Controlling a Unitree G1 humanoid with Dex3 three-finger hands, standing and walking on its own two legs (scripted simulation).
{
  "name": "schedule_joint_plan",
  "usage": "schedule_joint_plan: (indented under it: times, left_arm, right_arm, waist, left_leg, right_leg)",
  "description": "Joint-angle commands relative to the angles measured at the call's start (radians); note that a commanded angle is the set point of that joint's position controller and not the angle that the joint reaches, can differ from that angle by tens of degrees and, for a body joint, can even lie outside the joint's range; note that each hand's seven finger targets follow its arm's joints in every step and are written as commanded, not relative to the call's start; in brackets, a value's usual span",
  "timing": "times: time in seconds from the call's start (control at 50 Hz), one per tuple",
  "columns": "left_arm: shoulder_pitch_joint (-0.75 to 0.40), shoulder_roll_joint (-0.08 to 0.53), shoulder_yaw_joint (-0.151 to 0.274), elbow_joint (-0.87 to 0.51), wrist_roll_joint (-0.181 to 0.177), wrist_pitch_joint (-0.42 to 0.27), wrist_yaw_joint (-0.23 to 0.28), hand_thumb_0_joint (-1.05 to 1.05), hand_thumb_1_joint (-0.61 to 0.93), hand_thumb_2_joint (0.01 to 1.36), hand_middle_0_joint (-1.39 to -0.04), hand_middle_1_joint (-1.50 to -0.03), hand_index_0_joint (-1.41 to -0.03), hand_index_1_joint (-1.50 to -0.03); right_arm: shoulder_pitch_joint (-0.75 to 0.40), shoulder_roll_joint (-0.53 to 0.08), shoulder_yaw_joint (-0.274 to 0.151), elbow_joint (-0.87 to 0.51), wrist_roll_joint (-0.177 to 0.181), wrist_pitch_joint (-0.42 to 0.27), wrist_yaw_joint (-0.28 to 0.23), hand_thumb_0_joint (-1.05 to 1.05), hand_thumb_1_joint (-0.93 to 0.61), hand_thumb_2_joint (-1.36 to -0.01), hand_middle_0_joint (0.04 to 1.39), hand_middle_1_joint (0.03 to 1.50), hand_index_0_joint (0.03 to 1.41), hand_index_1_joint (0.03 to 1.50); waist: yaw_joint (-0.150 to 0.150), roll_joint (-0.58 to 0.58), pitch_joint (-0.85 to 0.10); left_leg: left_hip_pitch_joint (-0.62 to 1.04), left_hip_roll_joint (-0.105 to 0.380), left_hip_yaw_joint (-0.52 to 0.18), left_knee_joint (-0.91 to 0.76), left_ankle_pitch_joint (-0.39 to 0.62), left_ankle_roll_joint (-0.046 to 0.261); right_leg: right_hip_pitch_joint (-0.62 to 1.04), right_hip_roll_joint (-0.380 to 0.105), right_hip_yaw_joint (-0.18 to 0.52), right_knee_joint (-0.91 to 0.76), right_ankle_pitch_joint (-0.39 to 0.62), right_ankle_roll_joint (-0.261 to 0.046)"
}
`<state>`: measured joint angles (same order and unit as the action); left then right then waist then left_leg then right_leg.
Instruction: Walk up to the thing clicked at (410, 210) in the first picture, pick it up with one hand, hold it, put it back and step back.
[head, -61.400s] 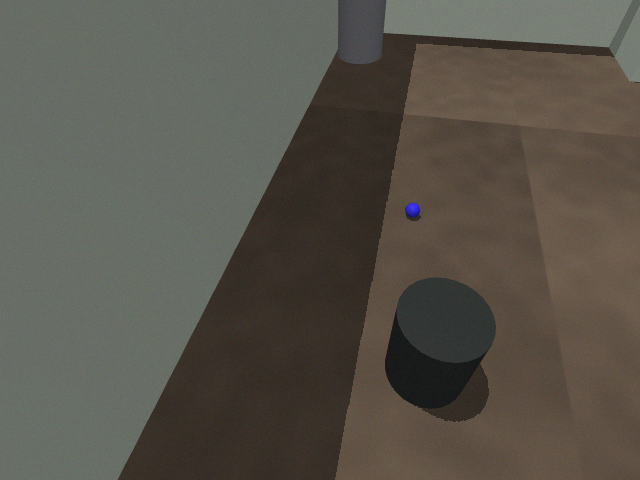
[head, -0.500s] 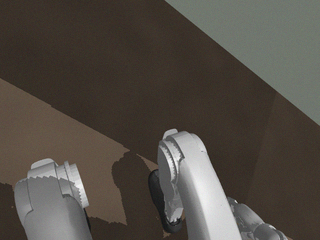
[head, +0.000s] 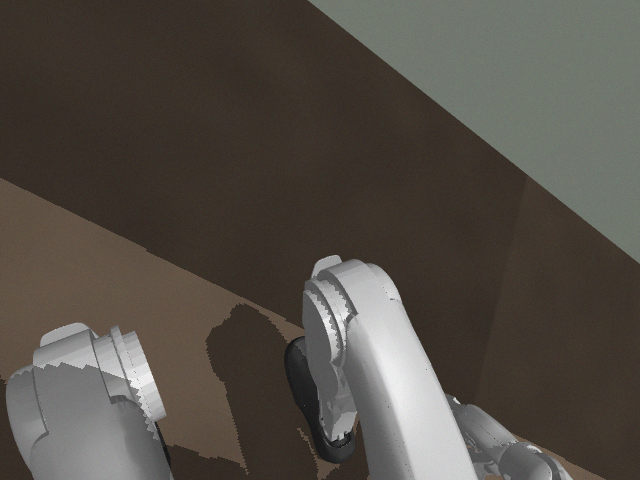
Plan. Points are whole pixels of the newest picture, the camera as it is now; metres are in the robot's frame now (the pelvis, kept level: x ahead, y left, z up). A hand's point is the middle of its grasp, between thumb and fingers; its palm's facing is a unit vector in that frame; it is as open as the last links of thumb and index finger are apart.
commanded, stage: open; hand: left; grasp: from above
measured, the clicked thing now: out of the picture +0.41 +0.35 -0.26
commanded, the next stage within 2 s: withdraw in 0.94 s
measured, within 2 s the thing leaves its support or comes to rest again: neither
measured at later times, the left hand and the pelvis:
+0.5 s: hand out of the picture +0.39 +0.36 -0.24, palm faces -0.44 -0.17 -0.88, open 11.9 cm; pelvis +0.00 +0.00 +0.00, yaw -1 degrees
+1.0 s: hand out of the picture +0.39 +0.35 -0.24, palm faces -0.44 -0.17 -0.88, open 14.1 cm; pelvis +0.00 +0.00 +0.00, yaw -1 degrees
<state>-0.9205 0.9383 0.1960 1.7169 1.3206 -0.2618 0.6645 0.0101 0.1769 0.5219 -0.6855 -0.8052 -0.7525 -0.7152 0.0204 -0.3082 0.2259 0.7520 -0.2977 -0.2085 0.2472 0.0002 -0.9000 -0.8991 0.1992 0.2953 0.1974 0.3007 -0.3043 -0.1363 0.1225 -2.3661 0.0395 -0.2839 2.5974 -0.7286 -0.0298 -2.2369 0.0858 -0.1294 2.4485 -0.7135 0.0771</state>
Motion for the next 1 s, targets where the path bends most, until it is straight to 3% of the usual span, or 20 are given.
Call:
schedule_joint_plan:
  times: [0.0,0.04,0.08,0.12,0.14,0.2,0.22,0.32,0.36,0.38,0.5,0.6,0.68,0.7,0.72,0.78,0.8,0.82,0.86,0.98]
  left_arm:
    - [-0.239,0.283,0.003,-0.112,-0.033,0.002,0.047,0.000,0.535,0.665,-0.785,-0.851,-0.872,-0.761]
    - [-0.240,0.265,-0.030,-0.088,-0.032,0.003,0.040,0.000,0.546,0.660,-0.790,-0.846,-0.878,-0.755]
    - [-0.245,0.295,-0.011,-0.106,-0.032,-0.002,0.043,0.000,0.535,0.671,-0.785,-0.843,-0.869,-0.757]
    - [-0.211,0.313,0.010,-0.078,-0.032,0.003,0.050,0.000,0.375,0.717,-0.625,-0.871,-0.709,-0.792]
    - [-0.238,0.273,-0.030,-0.106,-0.036,0.000,0.046,0.000,0.295,0.711,-0.558,-0.863,-0.631,-0.788]
    - [-0.254,0.275,-0.042,-0.100,-0.039,0.000,0.046,0.000,0.055,0.688,-0.419,-0.845,-0.481,-0.782]
    - [-0.237,0.313,-0.005,-0.096,-0.041,0.001,0.051,0.000,-0.025,0.701,-0.381,-0.868,-0.444,-0.804]
    - [-0.246,0.239,-0.058,-0.087,-0.053,-0.002,0.038,0.000,-0.235,0.801,-0.260,-0.919,-0.298,-0.879]
    - [-0.223,0.277,-0.034,-0.061,-0.055,0.004,0.029,0.000,-0.310,0.858,-0.213,-0.942,-0.240,-0.915]
    - [-0.245,0.241,-0.069,-0.079,-0.057,0.005,0.015,0.000,-0.329,0.865,-0.199,-0.937,-0.222,-0.913]
    - [-0.207,0.275,-0.031,-0.089,-0.069,-0.013,-0.002,0.000,-0.507,0.971,-0.089,-0.983,-0.087,-0.984]
    - [-0.218,0.305,-0.008,-0.122,-0.053,-0.034,0.004,0.000,-0.550,1.014,-0.057,-0.988,-0.044,-1.000]
    - [-0.252,0.265,-0.048,-0.129,-0.045,-0.046,0.017,0.000,-0.536,1.000,-0.049,-0.988,-0.041,-0.996]
    - [-0.221,0.308,-0.016,-0.067,-0.037,-0.041,0.023,0.000,-0.536,0.997,-0.047,-0.995,-0.040,-1.001]
    - [-0.234,0.272,-0.047,-0.109,-0.041,-0.044,0.022,0.000,-0.526,0.990,-0.046,-0.995,-0.044,-0.997]
    - [-0.189,0.306,-0.012,-0.062,-0.036,-0.031,0.039,0.000,-0.514,0.978,-0.043,-1.005,-0.044,-1.002]
    - [-0.229,0.273,-0.060,-0.080,-0.031,-0.030,0.030,0.000,-0.509,0.971,-0.042,-0.999,-0.046,-0.994]
    - [-0.209,0.292,-0.024,-0.071,-0.037,-0.026,0.034,0.000,-0.497,0.962,-0.039,-1.012,-0.049,-1.001]
    - [-0.243,0.270,-0.054,-0.094,-0.044,-0.022,0.027,0.000,-0.499,0.961,-0.039,-1.006,-0.046,-0.997]
    - [-0.210,0.303,-0.014,-0.101,-0.056,-0.010,0.026,0.000,-0.473,0.937,-0.036,-1.028,-0.056,-1.005]
  right_arm:
    - [0.150,-0.331,-0.081,-0.008,0.006,-0.016,-0.006,0.000,-0.899,-0.899,0.201,0.300,0.200,0.300]
    - [0.149,-0.324,-0.075,-0.001,0.005,-0.023,0.000,0.000,-0.898,-0.899,0.201,0.300,0.200,0.300]
    - [0.142,-0.333,-0.074,-0.016,0.007,-0.025,-0.002,0.000,-0.897,-0.899,0.201,0.300,0.200,0.300]
    - [0.151,-0.331,-0.073,-0.006,0.006,-0.020,-0.004,0.000,-0.892,-0.897,0.201,0.300,0.201,0.300]
    - [0.136,-0.324,-0.068,-0.011,0.009,-0.024,-0.004,0.000,-0.891,-0.897,0.201,0.301,0.201,0.301]
    - [0.148,-0.326,-0.065,-0.002,0.009,-0.028,-0.001,0.000,-0.891,-0.897,0.201,0.301,0.201,0.301]
    - [0.144,-0.339,-0.071,-0.007,0.009,-0.027,-0.003,0.000,-0.890,-0.897,0.201,0.301,0.201,0.301]
    - [0.140,-0.320,-0.066,0.000,0.007,-0.031,0.000,0.000,-0.890,-0.899,0.201,0.301,0.201,0.301]
    - [0.155,-0.342,-0.070,-0.005,0.005,-0.036,0.004,0.000,-0.890,-0.899,0.201,0.301,0.201,0.301]
    - [0.149,-0.332,-0.069,-0.012,0.012,-0.040,0.006,0.000,-0.889,-0.898,0.201,0.301,0.201,0.301]
    - [0.154,-0.343,-0.068,-0.024,0.010,-0.034,0.007,0.000,-0.887,-0.899,0.201,0.301,0.201,0.301]
    - [0.162,-0.348,-0.065,-0.020,0.009,-0.023,0.006,0.000,-0.884,-0.898,0.201,0.301,0.201,0.301]
    - [0.154,-0.340,-0.053,-0.019,0.004,-0.024,0.010,0.000,-0.882,-0.897,0.201,0.301,0.201,0.301]
    - [0.159,-0.338,-0.048,-0.008,0.003,-0.026,0.009,0.000,-0.882,-0.897,0.201,0.300,0.201,0.300]
    - [0.148,-0.350,-0.060,-0.023,0.003,-0.026,0.008,0.000,-0.881,-0.896,0.201,0.300,0.201,0.300]
    - [0.152,-0.346,-0.055,-0.010,-0.001,-0.020,0.002,0.000,-0.881,-0.896,0.201,0.300,0.201,0.300]
    - [0.154,-0.339,-0.052,-0.016,0.001,-0.025,0.007,0.000,-0.880,-0.895,0.201,0.300,0.201,0.300]
    - [0.154,-0.351,-0.059,-0.014,-0.004,-0.025,0.005,0.000,-0.880,-0.896,0.201,0.300,0.201,0.300]
    - [0.144,-0.344,-0.057,-0.017,0.002,-0.032,0.006,0.000,-0.879,-0.895,0.201,0.300,0.201,0.300]
    - [0.142,-0.348,-0.060,-0.019,0.002,-0.037,0.005,0.000,-0.880,-0.895,0.201,0.300,0.201,0.300]
  waist:
    - [-0.020,0.480,-0.638]
    - [-0.025,0.492,-0.614]
    - [-0.019,0.484,-0.625]
    - [-0.016,0.460,-0.640]
    - [-0.019,0.465,-0.630]
    - [-0.029,0.475,-0.614]
    - [-0.022,0.465,-0.620]
    - [-0.031,0.486,-0.602]
    - [-0.035,0.478,-0.601]
    - [-0.036,0.481,-0.589]
    - [-0.025,0.501,-0.614]
    - [-0.027,0.523,-0.634]
    - [-0.042,0.517,-0.611]
    - [-0.048,0.490,-0.589]
    - [-0.041,0.478,-0.602]
    - [-0.023,0.485,-0.607]
    - [-0.036,0.481,-0.584]
    - [-0.035,0.482,-0.600]
    - [-0.040,0.484,-0.593]
    - [-0.017,0.495,-0.612]
  left_leg:
    - [0.497,0.016,0.141,-0.271,0.217,0.034]
    - [0.498,0.017,0.142,-0.263,0.215,0.032]
    - [0.486,0.018,0.139,-0.262,0.215,0.035]
    - [0.479,0.021,0.143,-0.251,0.223,0.040]
    - [0.475,0.020,0.142,-0.253,0.222,0.037]
    - [0.478,0.020,0.138,-0.249,0.214,0.038]
    - [0.477,0.022,0.136,-0.255,0.204,0.039]
    - [0.487,0.021,0.132,-0.270,0.201,0.031]
    - [0.492,0.019,0.126,-0.274,0.204,0.031]
    - [0.493,0.019,0.126,-0.268,0.206,0.030]
    - [0.525,0.021,0.115,-0.291,0.241,0.024]
    - [0.550,0.023,0.118,-0.281,0.275,0.022]
    - [0.524,0.022,0.122,-0.276,0.261,0.024]
    - [0.510,0.023,0.124,-0.258,0.236,0.031]
    - [0.499,0.022,0.125,-0.270,0.230,0.032]
    - [0.495,0.022,0.125,-0.284,0.211,0.031]
    - [0.489,0.020,0.128,-0.272,0.207,0.030]
    - [0.499,0.021,0.123,-0.280,0.211,0.031]
    - [0.504,0.021,0.124,-0.272,0.209,0.030]
    - [0.499,0.021,0.126,-0.286,0.209,0.029]
  right_leg:
    - [0.318,0.029,-0.143,-0.221,0.276,-0.089]
    - [0.297,0.026,-0.144,-0.204,0.275,-0.089]
    - [0.323,0.029,-0.134,-0.216,0.273,-0.089]
    - [0.344,0.033,-0.129,-0.225,0.291,-0.085]
    - [0.331,0.030,-0.131,-0.221,0.285,-0.086]
    - [0.314,0.029,-0.138,-0.214,0.283,-0.086]
    - [0.329,0.034,-0.136,-0.223,0.271,-0.086]
    - [0.312,0.031,-0.141,-0.224,0.264,-0.090]
    - [0.311,0.027,-0.149,-0.219,0.268,-0.088]
    - [0.294,0.026,-0.149,-0.211,0.270,-0.088]
    - [0.330,0.026,-0.156,-0.220,0.297,-0.089]
    - [0.349,0.027,-0.155,-0.217,0.324,-0.089]
    - [0.336,0.028,-0.156,-0.223,0.316,-0.088]
    - [0.333,0.027,-0.155,-0.219,0.305,-0.084]
    - [0.333,0.030,-0.150,-0.238,0.291,-0.084]
    - [0.345,0.033,-0.149,-0.240,0.271,-0.090]
    - [0.309,0.028,-0.152,-0.224,0.270,-0.087]
    - [0.325,0.032,-0.157,-0.233,0.270,-0.088]
    - [0.314,0.027,-0.151,-0.225,0.273,-0.087]
    - [0.334,0.031,-0.147,-0.236,0.263,-0.090]
